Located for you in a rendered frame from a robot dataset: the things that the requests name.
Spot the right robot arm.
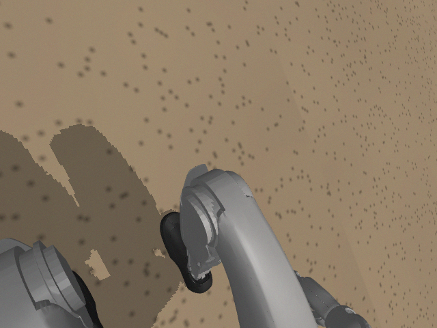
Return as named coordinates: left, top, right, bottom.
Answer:
left=324, top=305, right=372, bottom=328

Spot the right robot foot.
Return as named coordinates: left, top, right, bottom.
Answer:
left=160, top=212, right=212, bottom=293

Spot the right robot hand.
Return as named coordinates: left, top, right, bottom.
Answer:
left=294, top=270, right=340, bottom=327

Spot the left robot foot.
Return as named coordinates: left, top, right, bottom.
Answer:
left=72, top=271, right=104, bottom=328

